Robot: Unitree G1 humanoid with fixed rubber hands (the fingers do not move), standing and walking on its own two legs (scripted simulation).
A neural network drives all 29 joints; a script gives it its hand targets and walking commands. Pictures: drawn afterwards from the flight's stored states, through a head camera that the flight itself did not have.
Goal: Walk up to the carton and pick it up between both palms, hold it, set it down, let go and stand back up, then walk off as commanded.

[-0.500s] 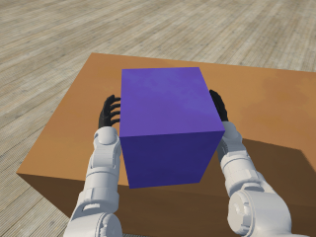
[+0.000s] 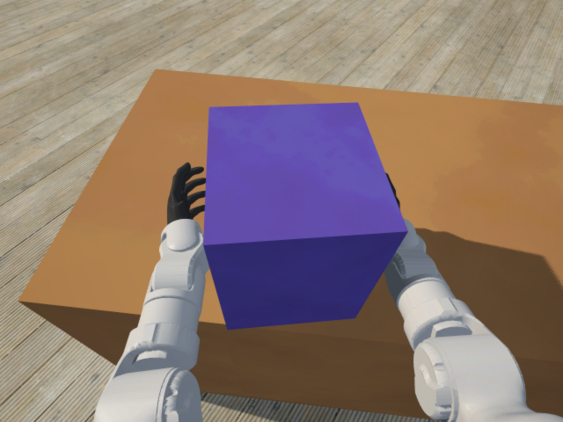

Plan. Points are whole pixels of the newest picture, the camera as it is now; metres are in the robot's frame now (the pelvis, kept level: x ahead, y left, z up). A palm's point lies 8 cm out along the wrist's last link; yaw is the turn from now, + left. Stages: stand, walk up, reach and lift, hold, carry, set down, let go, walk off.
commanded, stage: set down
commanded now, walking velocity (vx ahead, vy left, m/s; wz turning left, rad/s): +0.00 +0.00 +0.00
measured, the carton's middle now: (289, 222) +0.39 +0.00 +0.06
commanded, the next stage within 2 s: none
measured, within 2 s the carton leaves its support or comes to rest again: neither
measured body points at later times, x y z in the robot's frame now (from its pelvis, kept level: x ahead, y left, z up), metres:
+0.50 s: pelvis -0.03 -0.01 +0.00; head +0.02 -0.01 +0.45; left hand +0.34 +0.18 +0.03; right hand +0.37 -0.18 +0.06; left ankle -0.03 +0.12 -0.74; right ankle +0.00 -0.10 -0.74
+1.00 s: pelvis -0.08 -0.02 +0.00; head -0.07 -0.02 +0.45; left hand +0.28 +0.17 +0.05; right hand +0.28 -0.20 +0.06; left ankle -0.03 +0.12 -0.74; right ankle +0.00 -0.10 -0.74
